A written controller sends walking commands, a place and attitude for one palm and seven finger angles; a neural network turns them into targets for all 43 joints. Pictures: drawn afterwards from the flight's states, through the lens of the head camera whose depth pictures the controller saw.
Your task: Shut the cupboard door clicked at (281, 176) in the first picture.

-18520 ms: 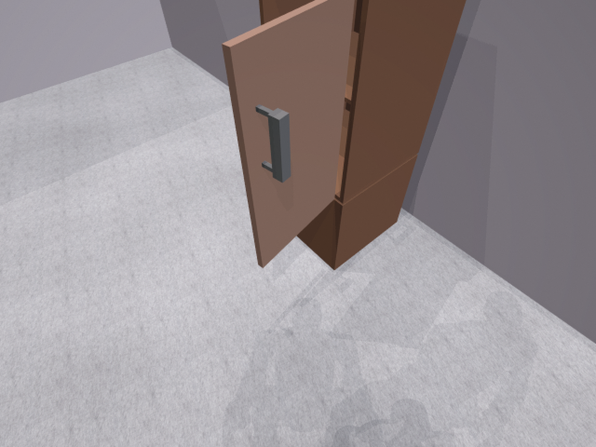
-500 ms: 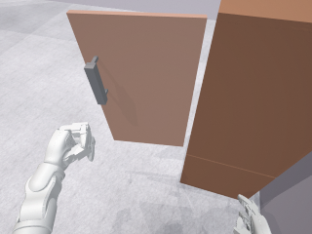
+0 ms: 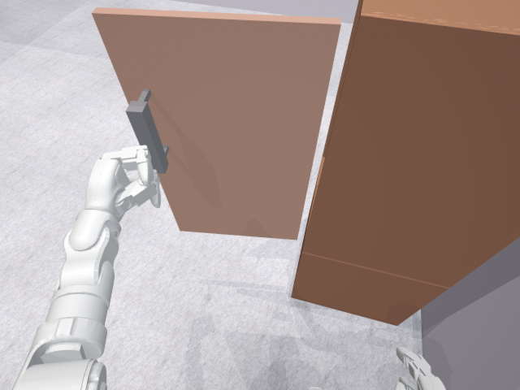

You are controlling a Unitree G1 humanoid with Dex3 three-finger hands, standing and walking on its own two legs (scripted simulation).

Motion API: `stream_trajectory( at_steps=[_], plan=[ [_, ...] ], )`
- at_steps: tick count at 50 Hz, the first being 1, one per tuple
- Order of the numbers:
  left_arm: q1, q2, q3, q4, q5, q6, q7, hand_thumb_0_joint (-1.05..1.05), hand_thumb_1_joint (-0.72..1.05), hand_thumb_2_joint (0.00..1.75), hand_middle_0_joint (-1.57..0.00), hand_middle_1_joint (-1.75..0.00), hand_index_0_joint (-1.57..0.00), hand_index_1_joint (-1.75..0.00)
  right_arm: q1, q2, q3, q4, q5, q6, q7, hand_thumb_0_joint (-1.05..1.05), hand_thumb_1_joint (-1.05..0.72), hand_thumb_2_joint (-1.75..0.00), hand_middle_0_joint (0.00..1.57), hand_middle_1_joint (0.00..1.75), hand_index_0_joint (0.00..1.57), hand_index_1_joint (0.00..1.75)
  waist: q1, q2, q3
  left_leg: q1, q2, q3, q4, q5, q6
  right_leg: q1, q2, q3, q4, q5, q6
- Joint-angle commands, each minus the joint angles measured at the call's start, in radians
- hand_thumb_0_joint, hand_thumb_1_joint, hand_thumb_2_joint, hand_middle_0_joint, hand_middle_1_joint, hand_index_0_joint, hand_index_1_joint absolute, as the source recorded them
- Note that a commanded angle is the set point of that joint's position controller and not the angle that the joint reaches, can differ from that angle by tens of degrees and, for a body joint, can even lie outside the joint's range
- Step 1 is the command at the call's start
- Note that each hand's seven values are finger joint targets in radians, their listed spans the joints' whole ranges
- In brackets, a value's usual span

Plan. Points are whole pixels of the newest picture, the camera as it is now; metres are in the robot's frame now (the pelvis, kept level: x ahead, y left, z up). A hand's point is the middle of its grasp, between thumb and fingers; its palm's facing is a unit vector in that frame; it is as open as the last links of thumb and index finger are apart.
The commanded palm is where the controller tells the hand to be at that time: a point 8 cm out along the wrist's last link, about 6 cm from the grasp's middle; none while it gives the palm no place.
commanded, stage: bring the fist close to the handle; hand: left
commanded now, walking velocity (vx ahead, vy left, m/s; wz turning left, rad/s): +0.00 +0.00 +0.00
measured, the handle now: (153, 132) +0.52 +0.21 +0.08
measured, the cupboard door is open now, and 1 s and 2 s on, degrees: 100 99 77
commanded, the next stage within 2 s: push the door shut along its arc in 0.54 s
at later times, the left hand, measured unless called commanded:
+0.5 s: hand (153, 175) +0.42 +0.18 +0.09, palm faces -0.04 -1.00 -0.01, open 3.1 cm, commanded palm +0.39 +0.23 +0.09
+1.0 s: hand (164, 155) +0.45 +0.17 +0.10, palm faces -0.15 -0.99 -0.03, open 3.1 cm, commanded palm +0.44 +0.22 +0.09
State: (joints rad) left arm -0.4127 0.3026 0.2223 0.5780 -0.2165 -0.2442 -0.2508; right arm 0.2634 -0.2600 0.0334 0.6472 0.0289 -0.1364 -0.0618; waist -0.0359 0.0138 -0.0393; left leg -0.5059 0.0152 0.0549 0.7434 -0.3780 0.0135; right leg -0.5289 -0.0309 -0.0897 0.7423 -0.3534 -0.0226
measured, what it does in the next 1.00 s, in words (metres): stands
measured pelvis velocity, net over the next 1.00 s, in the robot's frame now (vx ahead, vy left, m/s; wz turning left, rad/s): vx -0.01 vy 0.01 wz -0.01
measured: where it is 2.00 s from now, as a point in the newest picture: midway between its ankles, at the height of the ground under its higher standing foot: outside the picture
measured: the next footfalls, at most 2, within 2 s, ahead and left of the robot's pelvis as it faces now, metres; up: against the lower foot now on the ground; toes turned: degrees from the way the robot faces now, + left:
none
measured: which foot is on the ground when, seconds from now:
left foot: down 0.00-1.00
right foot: down 0.00-1.00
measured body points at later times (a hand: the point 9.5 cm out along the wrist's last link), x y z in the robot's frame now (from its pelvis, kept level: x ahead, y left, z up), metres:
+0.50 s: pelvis +0.00 +0.00 +0.00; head +0.06 -0.01 +0.44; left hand +0.41 +0.24 +0.09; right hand +0.05 -0.27 -0.12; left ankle +0.00 +0.11 -0.71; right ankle +0.01 -0.10 -0.71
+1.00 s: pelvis -0.01 +0.01 -0.01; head +0.06 +0.01 +0.43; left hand +0.45 +0.22 +0.10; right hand +0.05 -0.26 -0.13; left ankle +0.00 +0.11 -0.71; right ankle +0.01 -0.10 -0.71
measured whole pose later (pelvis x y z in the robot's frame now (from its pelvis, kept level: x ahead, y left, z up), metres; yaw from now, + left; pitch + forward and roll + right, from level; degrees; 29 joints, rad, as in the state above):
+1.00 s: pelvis -0.01 +0.01 -0.01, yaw -1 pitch +12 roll -1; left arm -0.79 0.41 0.26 1.05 -0.19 -0.34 -0.36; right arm 0.32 -0.28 0.03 0.66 0.03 -0.05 -0.05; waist -0.10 0.02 -0.06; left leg -0.65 0.02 0.06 0.81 -0.38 0.02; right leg -0.66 -0.03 -0.08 0.78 -0.34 -0.02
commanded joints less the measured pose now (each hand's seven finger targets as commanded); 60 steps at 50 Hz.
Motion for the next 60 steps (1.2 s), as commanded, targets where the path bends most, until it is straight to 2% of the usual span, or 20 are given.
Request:
stream_trajectory(
  at_steps=[1,4,7,9,10,12,16,17,22,26,29,32,34,37,39,41,44,47,54,60],
  plan=[
    [-0.430,0.191,0.036,-0.037,0.004,-0.040,-0.013,0.00,0.90,0.90,-1.30,-1.50,-1.30,-1.50,0.052,-0.150,-0.062,-0.091,0.009,-0.007,-0.010,0.00,-0.90,-0.90,0.20,0.30,0.20,0.30,-0.025,0.009,-0.294,0.097,-0.012,-0.065,-0.088,0.259,-0.001,0.132,0.020,0.059,-0.079,0.302,0.000],
    [-0.507,0.185,0.033,0.009,-0.007,-0.047,-0.024,0.00,0.90,0.90,-1.30,-1.50,-1.30,-1.50,0.075,-0.154,-0.068,-0.092,0.006,0.006,-0.008,0.00,-0.90,-0.90,0.20,0.30,0.20,0.30,-0.033,-0.012,-0.349,0.106,-0.011,-0.065,-0.071,0.299,0.003,0.140,0.024,0.059,-0.069,0.339,0.001],
    [-0.587,0.268,0.113,0.029,-0.014,-0.090,-0.016,0.00,0.90,0.90,-1.30,-1.50,-1.30,-1.50,0.094,-0.158,-0.069,-0.085,0.002,0.018,-0.008,0.00,-0.90,-0.90,0.20,0.30,0.20,0.30,-0.025,-0.048,-0.412,0.082,-0.014,-0.059,-0.060,0.318,0.005,0.197,0.024,0.073,-0.055,0.391,0.004],
    [-0.527,0.311,0.159,0.058,-0.009,-0.115,-0.010,0.00,0.90,0.90,-1.30,-1.50,-1.30,-1.50,0.108,-0.160,-0.071,-0.088,-0.002,0.027,-0.005,0.00,-0.90,-0.90,0.20,0.30,0.20,0.30,-0.001,-0.051,-0.430,0.054,-0.015,-0.052,-0.059,0.330,0.006,0.234,0.026,0.078,-0.046,0.410,0.003],
    [-0.515,0.296,0.148,0.053,-0.003,-0.125,-0.011,0.00,0.90,0.90,-1.30,-1.50,-1.30,-1.50,0.103,-0.153,-0.070,-0.095,-0.001,0.031,-0.001,0.00,-0.90,-0.90,0.20,0.30,0.20,0.30,0.001,0.000,-0.427,0.060,-0.016,-0.045,-0.059,0.341,0.005,0.224,0.024,0.083,-0.043,0.425,0.002],
    [-0.478,0.291,0.144,0.072,0.010,-0.133,-0.013,0.00,0.90,0.90,-1.30,-1.50,-1.30,-1.50,0.111,-0.151,-0.075,-0.097,0.000,0.040,0.006,0.00,-0.90,-0.90,0.20,0.30,0.20,0.30,0.004,0.013,-0.407,0.055,-0.015,-0.038,-0.062,0.339,0.005,0.208,0.027,0.081,-0.046,0.423,0.003],
    [-0.456,0.301,0.148,0.078,0.008,-0.125,-0.034,0.00,0.90,0.90,-1.30,-1.50,-1.30,-1.50,0.121,-0.158,-0.082,-0.112,0.005,0.060,0.009,0.00,-0.90,-0.90,0.20,0.30,0.20,0.30,-0.003,-0.031,-0.381,0.025,-0.013,-0.031,-0.071,0.314,0.011,0.220,0.032,0.083,-0.057,0.420,0.006],
    [-0.484,0.282,0.128,0.052,0.001,-0.126,-0.041,0.00,0.90,0.90,-1.30,-1.50,-1.30,-1.50,0.116,-0.157,-0.081,-0.117,0.007,0.062,0.009,0.00,-0.90,-0.90,0.20,0.30,0.20,0.30,-0.010,0.003,-0.383,0.039,-0.015,-0.028,-0.072,0.313,0.011,0.213,0.032,0.085,-0.062,0.422,0.005],
    [-0.536,0.319,0.158,0.006,-0.025,-0.151,-0.054,0.00,0.90,0.90,-1.30,-1.50,-1.30,-1.50,0.117,-0.156,-0.084,-0.106,0.009,0.064,-0.004,0.00,-0.90,-0.90,0.20,0.30,0.20,0.30,-0.020,-0.004,-0.395,0.047,-0.014,-0.031,-0.071,0.269,0.016,0.218,0.036,0.096,-0.077,0.385,0.008],
    [-0.578,0.247,0.076,-0.019,-0.013,-0.170,-0.049,0.00,0.90,0.90,-1.30,-1.50,-1.30,-1.50,0.111,-0.148,-0.083,-0.092,0.009,0.057,-0.004,0.00,-0.90,-0.90,0.20,0.30,0.20,0.30,-0.042,0.082,-0.395,0.112,-0.010,-0.047,-0.070,0.261,0.012,0.141,0.043,0.081,-0.076,0.332,0.002],
    [-0.511,0.275,0.107,0.058,-0.016,-0.147,-0.046,0.00,0.90,0.90,-1.30,-1.50,-1.30,-1.50,0.118,-0.159,-0.081,-0.087,0.009,0.063,-0.003,0.00,-0.90,-0.90,0.20,0.30,0.20,0.30,-0.032,0.006,-0.361,0.072,-0.010,-0.054,-0.076,0.244,0.013,0.151,0.042,0.073,-0.079,0.313,0.002],
    [-0.510,0.248,0.093,0.085,-0.016,-0.120,-0.044,0.00,0.90,0.90,-1.30,-1.50,-1.30,-1.50,0.103,-0.157,-0.079,-0.100,0.013,0.066,-0.001,0.00,-0.90,-0.90,0.20,0.30,0.20,0.30,-0.026,0.007,-0.340,0.062,-0.010,-0.053,-0.086,0.227,0.008,0.136,0.037,0.068,-0.081,0.299,0.002],
    [-0.569,0.273,0.092,0.110,-0.009,-0.115,-0.044,0.00,0.90,0.90,-1.30,-1.50,-1.30,-1.50,0.106,-0.163,-0.073,-0.098,0.013,0.070,-0.004,0.00,-0.90,-0.90,0.20,0.30,0.20,0.30,-0.043,-0.022,-0.312,0.043,-0.011,-0.055,-0.082,0.200,0.013,0.125,0.035,0.072,-0.086,0.273,0.004],
    [-0.694,0.269,0.068,0.115,0.004,-0.138,-0.047,0.00,0.90,0.90,-1.30,-1.50,-1.30,-1.50,0.100,-0.158,-0.068,-0.095,0.010,0.068,-0.006,0.00,-0.90,-0.90,0.20,0.30,0.20,0.30,-0.062,0.010,-0.314,0.057,-0.010,-0.061,-0.076,0.185,0.013,0.091,0.035,0.077,-0.079,0.256,0.003],
    [-0.752,0.306,0.084,0.117,0.008,-0.163,-0.051,0.00,0.90,0.90,-1.30,-1.50,-1.30,-1.50,0.111,-0.164,-0.070,-0.085,0.007,0.066,-0.010,0.00,-0.90,-0.90,0.20,0.30,0.20,0.30,-0.069,0.009,-0.349,0.071,-0.007,-0.067,-0.062,0.202,0.013,0.091,0.037,0.078,-0.068,0.261,0.001],
    [-0.803,0.285,0.059,0.137,0.008,-0.177,-0.064,0.00,0.90,0.90,-1.30,-1.50,-1.30,-1.50,0.106,-0.162,-0.065,-0.081,0.007,0.061,-0.010,0.00,-0.90,-0.90,0.20,0.30,0.20,0.30,-0.076,0.045,-0.377,0.089,-0.009,-0.074,-0.057,0.202,0.008,0.070,0.036,0.078,-0.058,0.258,0.000],
    [-0.803,0.321,0.081,0.232,0.011,-0.170,-0.085,0.00,0.90,0.90,-1.30,-1.50,-1.30,-1.50,0.130,-0.175,-0.064,-0.064,0.004,0.063,-0.011,0.00,-0.90,-0.90,0.20,0.30,0.20,0.30,-0.080,0.026,-0.389,0.072,-0.008,-0.084,-0.044,0.206,0.006,0.056,0.039,0.073,-0.044,0.250,-0.003],
    [-0.807,0.289,0.053,0.288,0.017,-0.145,-0.108,0.00,0.90,0.90,-1.30,-1.50,-1.30,-1.50,0.143,-0.178,-0.064,-0.062,0.004,0.064,-0.005,0.00,-0.90,-0.90,0.20,0.30,0.20,0.30,-0.085,0.059,-0.405,0.080,-0.005,-0.088,-0.035,0.243,0.001,0.022,0.037,0.066,-0.031,0.274,-0.004],
    [-0.939,0.315,0.049,0.354,0.009,-0.130,-0.150,0.00,0.90,0.90,-1.30,-1.50,-1.30,-1.50,0.185,-0.196,-0.067,-0.047,0.002,0.071,-0.008,0.00,-0.90,-0.90,0.20,0.30,0.20,0.30,-0.137,-0.015,-0.365,-0.002,-0.007,-0.089,-0.009,0.192,0.016,-0.009,0.041,0.074,-0.034,0.243,0.003],
    [-1.022,0.349,0.046,0.403,0.024,-0.125,-0.183,0.00,0.90,0.90,-1.30,-1.50,-1.30,-1.50,0.218,-0.210,-0.069,-0.022,-0.003,0.069,-0.008,0.00,-0.90,-0.90,0.20,0.30,0.20,0.30,-0.159,0.060,-0.419,0.025,-0.002,-0.104,0.018,0.185,0.013,-0.085,0.043,0.074,-0.022,0.200,0.000]
  ],
)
